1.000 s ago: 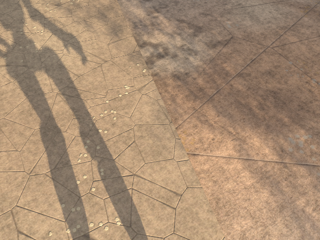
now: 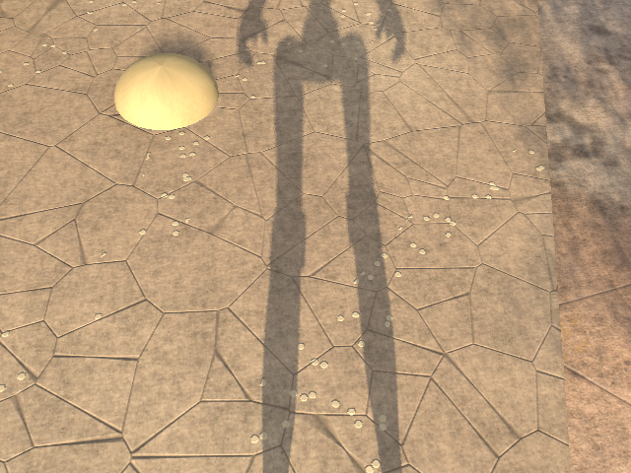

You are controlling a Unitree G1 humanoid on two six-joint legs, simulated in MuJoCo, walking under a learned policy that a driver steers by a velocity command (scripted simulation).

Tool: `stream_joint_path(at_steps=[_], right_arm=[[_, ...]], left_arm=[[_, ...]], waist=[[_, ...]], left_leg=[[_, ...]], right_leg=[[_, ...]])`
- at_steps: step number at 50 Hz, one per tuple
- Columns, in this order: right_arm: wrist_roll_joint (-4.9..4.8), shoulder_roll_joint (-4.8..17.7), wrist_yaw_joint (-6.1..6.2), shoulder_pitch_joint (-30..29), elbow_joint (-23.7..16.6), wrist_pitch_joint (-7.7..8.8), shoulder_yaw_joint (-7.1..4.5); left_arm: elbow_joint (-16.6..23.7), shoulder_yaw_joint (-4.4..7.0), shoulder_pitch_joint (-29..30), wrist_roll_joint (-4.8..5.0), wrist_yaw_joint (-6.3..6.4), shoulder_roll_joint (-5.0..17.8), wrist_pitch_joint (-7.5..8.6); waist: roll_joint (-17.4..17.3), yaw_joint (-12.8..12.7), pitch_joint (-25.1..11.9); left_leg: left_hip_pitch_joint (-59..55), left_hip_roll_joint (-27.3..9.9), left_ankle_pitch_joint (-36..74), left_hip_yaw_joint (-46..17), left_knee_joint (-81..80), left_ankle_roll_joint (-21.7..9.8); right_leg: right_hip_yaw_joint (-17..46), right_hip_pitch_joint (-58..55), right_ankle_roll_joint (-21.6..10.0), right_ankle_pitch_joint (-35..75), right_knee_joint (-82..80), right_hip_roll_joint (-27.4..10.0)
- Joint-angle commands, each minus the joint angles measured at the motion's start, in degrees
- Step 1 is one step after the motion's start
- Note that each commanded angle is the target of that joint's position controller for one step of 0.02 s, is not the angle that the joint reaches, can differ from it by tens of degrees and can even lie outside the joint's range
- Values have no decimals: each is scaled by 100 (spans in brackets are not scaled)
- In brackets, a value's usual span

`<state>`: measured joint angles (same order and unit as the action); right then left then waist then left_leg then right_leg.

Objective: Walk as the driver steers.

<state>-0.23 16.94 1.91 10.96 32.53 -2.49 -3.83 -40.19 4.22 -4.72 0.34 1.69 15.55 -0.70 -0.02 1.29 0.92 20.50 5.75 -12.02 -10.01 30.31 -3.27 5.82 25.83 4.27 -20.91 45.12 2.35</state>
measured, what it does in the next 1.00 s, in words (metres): steps on the spot: right foot, then left foot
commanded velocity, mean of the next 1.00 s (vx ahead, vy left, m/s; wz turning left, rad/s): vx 0.00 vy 0.00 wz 0.14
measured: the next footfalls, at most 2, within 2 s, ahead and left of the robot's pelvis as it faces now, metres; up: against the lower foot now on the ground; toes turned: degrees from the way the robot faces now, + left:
right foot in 0.12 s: +0.05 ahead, -0.14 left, +0.00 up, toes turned +8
left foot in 0.42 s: +0.00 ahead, +0.13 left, +0.00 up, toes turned +2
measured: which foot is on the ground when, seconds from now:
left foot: down 0.00-0.12, up 0.14-0.40, down 0.42-1.00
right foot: up 0.00-0.10, down 0.12-1.00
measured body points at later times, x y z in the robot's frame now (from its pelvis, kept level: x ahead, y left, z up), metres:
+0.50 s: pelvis -0.01 +0.00 +0.00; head +0.01 +0.01 +0.45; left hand +0.10 +0.26 -0.12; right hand +0.17 -0.24 -0.10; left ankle -0.04 +0.12 -0.74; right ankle +0.01 -0.14 -0.74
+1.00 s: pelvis -0.01 +0.02 +0.00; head +0.00 +0.02 +0.45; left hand +0.04 +0.29 -0.14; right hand +0.13 -0.21 -0.12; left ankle -0.04 +0.12 -0.74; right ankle +0.01 -0.14 -0.74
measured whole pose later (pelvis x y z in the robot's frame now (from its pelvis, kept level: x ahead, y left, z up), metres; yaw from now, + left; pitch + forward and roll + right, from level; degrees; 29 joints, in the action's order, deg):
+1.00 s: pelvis -0.01 +0.02 +0.00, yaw +6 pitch -1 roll +0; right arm 0.8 11.9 0.7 14.0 43.3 0.4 -1.7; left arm -53.3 2.3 -12.8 -0.1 2.6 14.0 -0.4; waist 0.2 -0.9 1.9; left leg 10.5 2.6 -17.7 -2.6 29.7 -1.5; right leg 3.4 11.9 4.1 -15.5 28.7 -3.0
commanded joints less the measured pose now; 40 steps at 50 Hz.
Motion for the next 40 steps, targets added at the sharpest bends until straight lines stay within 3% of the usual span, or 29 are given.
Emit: stream_joint_path(at_steps=[1,4,5,6,7,8,9,10,11,13,15,16,17,19,20,21,22,23,24,28,40], right_arm=[[-9,963,-14,-141,-426,27,-298],[-76,836,-19,-301,-426,-18,-238],[-77,727,-11,-174,-390,-15,-203],[21,469,-20,46,-379,12,-122],[-22,545,-24,35,-498,76,-153],[79,972,-12,-38,-411,130,-280],[22,1121,-29,-52,-322,140,-362],[7,989,-22,30,-183,106,-356],[20,834,-18,71,-137,67,-319],[-1,431,-44,88,-71,36,-178],[21,132,-80,-90,-114,58,-33],[18,52,-97,-241,-146,73,11],[-19,121,-105,-270,-136,81,-7],[-41,215,-111,30,48,96,-53],[16,304,-99,49,78,102,-57],[79,583,-52,94,2,102,-92],[138,934,-24,-1,44,86,-167],[161,525,-76,-64,35,104,-90],[173,290,-114,-107,25,134,-19],[148,275,-104,34,140,257,14],[117,124,-111,167,394,346,75]], left_arm=[[377,120,132,36,-73,514,168],[240,113,-210,15,-168,465,248],[217,136,-298,-49,-176,553,262],[290,172,-359,-172,-157,849,250],[219,202,-227,-299,-152,1111,212],[346,152,-99,-271,-130,809,240],[369,129,-27,-186,-87,745,233],[371,110,78,-116,-55,700,219],[352,79,131,-37,-43,642,216],[288,3,89,-45,-35,494,169],[241,-8,62,-64,-48,477,99],[192,10,-99,-67,-55,548,64],[141,33,-268,-63,-63,651,32],[99,8,-327,16,-74,666,9],[27,-27,-537,39,-83,589,55],[-2,-69,-690,-40,-118,519,144],[6,-102,-858,-142,-159,393,244],[-19,-133,-614,-181,-162,381,274],[-14,-119,-374,-171,-167,459,267],[-114,-112,-419,-100,-90,413,176],[-677,-83,-712,-67,39,422,113]], waist=[[-998,25,-673],[-917,-183,-758],[-732,-192,-780],[181,-64,-889],[1561,155,-470],[1315,-58,-441],[986,-64,-396],[700,-6,-360],[658,-8,-293],[674,-12,-326],[928,-95,-473],[1069,-227,-502],[1141,-307,-523],[1034,-140,-501],[882,-155,-469],[453,-224,-614],[-521,-523,-617],[-656,-338,-645],[-472,-221,-454],[-488,-205,-125],[-111,-218,-71]], left_leg=[[-1015,-1434,834,-2002,-791,-940],[-875,-1216,1221,-1901,-470,-735],[-553,-1029,791,-1751,-308,-505],[23,-582,-459,-1170,521,-158],[808,209,-1933,-127,1210,199],[849,-36,-2409,-84,2420,516],[985,-53,-2201,-72,3097,635],[1024,-81,-1962,-93,3366,737],[1142,-111,-1717,-127,3482,809],[853,-190,-1487,123,3034,893],[310,-444,-1450,589,1875,921],[71,-491,-1538,732,1337,912],[-112,-480,-1462,821,882,902],[-805,-414,-248,971,-641,759],[-1253,-475,386,808,-1147,627],[-1847,-915,1313,303,-1010,448],[-1668,-1200,1566,19,-523,136],[-1188,-1156,856,41,-550,-58],[-1049,-1042,429,77,-614,-48],[-755,-946,462,106,-662,71],[-734,-839,530,159,-708,31]], right_leg=[[-23,-5,-94,-119,-548,33],[-223,-945,-303,743,-1934,-18],[-75,-1508,-437,1328,-2331,-293],[844,-2080,-814,1946,-2567,-1277],[1919,-1760,-1737,2686,-2762,-2074],[2204,-1524,-2195,2663,-2826,-2410],[1899,-1556,-2117,2576,-2749,-2212],[1508,-1573,-1875,2399,-2658,-1900],[1302,-1665,-1754,2495,-2576,-1753],[763,-1648,-1651,2955,-2487,-1424],[403,-1716,-1547,3102,-2362,-1185],[412,-1760,-1576,3140,-2325,-1193],[497,-1827,-1618,3146,-2265,-1246],[519,-1700,-1497,2992,-2100,-1225],[528,-1486,-1271,2746,-2117,-1165],[420,-1114,-906,2229,-2004,-1050],[-112,-972,-538,1352,-1944,-572],[-291,-1360,-292,915,-1941,-488],[-326,-1343,-185,989,-1866,-438],[-305,-1314,-216,1276,-1775,-464],[-280,-1505,-73,1425,-1831,-518]])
